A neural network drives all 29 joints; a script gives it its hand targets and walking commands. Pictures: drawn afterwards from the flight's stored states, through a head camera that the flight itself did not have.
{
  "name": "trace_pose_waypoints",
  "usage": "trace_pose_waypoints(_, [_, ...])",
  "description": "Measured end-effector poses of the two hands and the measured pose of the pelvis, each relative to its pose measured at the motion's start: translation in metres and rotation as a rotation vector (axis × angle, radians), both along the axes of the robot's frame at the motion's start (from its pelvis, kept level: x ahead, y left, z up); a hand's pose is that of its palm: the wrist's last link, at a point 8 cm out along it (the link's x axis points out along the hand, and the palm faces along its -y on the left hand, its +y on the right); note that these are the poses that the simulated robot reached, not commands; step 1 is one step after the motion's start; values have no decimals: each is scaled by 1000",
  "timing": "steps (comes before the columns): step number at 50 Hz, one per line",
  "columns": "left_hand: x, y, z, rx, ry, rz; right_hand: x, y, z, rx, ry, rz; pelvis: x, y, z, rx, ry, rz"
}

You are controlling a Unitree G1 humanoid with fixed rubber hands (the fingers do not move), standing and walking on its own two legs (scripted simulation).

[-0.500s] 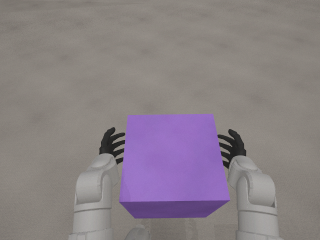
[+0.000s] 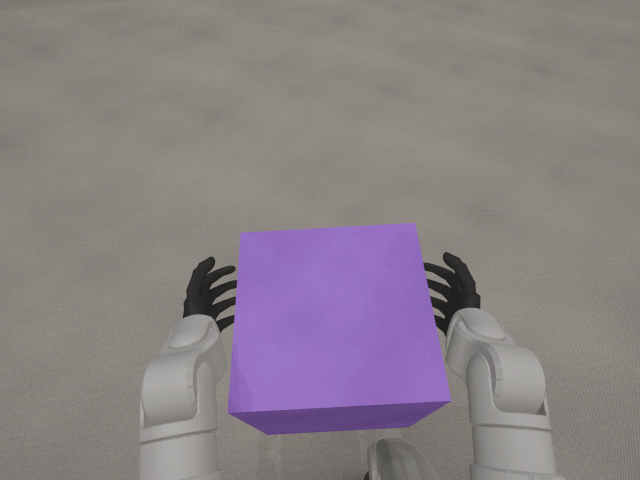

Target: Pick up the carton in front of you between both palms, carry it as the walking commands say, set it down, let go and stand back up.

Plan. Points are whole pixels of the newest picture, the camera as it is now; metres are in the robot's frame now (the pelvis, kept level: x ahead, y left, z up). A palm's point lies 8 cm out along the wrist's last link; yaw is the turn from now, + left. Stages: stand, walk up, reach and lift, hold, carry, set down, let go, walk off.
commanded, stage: carry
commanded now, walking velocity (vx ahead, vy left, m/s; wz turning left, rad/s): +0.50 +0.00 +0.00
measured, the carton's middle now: (333, 340) +0.32 -0.02 -0.02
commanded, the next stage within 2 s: none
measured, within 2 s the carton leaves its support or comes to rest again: neither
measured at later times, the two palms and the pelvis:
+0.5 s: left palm (208, 129) +0.60 +0.14 +0.12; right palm (402, 123) +0.61 -0.16 +0.11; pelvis +0.34 -0.02 +0.02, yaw +2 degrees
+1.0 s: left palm (201, 51) +0.87 +0.18 +0.11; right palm (354, 45) +0.87 -0.12 +0.12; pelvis +0.65 +0.03 +0.02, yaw +0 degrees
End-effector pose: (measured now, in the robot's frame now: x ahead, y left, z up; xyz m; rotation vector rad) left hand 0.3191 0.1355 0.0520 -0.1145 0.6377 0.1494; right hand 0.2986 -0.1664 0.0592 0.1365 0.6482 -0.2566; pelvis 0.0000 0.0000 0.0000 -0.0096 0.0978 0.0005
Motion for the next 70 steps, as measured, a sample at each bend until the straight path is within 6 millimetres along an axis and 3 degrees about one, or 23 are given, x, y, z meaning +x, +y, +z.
trace_pose_waypoints(8, [127, -4, 22, 32, -106, 45, 148, -4, 15, -5, -110, 88, 133, -23, -15, 7, -17, 22])
trace_pose_waypoints(11, [162, -5, 28, 43, -81, 63, 194, -3, 18, -20, -87, 138, 170, -30, -9, 5, -15, 37])
trace_pose_waypoints(18, [215, 2, 50, 20, -35, 131, 262, 5, 38, 39, -44, 160, 252, -36, 20, 52, -5, 45])
trace_pose_waypoints(24, [272, 4, 69, 61, -52, 79, 308, 7, 50, 9, -62, 158, 329, -23, 24, 55, -8, 31])
trace_pose_waypoints(29, [325, 16, 61, 62, -40, 35, 350, 18, 47, -15, -48, 129, 401, -3, 14, 35, -21, 25])
trace_pose_waypoints(34, [385, 38, 33, 29, -13, 20, 405, 40, 30, -54, -18, 117, 473, 20, -7, 36, -41, -4])
trace_pose_waypoints(38, [424, 45, 27, 32, 70, -12, 435, 47, 23, -50, 67, 89, 511, 32, 3, 16, -40, -20])
trace_pose_waypoints(44, [484, 47, 43, 38, 55, -36, 490, 50, 42, -54, 53, 65, 573, 39, 20, -9, -37, -12])
trace_pose_waypoints(53, [591, 40, 64, 33, -39, 9, 611, 43, 60, -46, -45, 120, 687, 22, 16, -1, -36, 2])
trace_pose_waypoints(60, [698, 10, 45, 78, -32, 23, 723, 13, 29, -2, -41, 133, 790, -8, -12, -3, -46, 26])
trace_pose_waypoints(64, [738, 3, 38, 77, 59, 46, 770, 6, 23, 3, 48, 158, 830, -20, 2, 17, -37, 42])
trace_pose_waypoints(70, [798, 0, 56, 84, 54, 65, 835, 4, 39, 2, 41, 175, 896, -25, 21, 40, -30, 30])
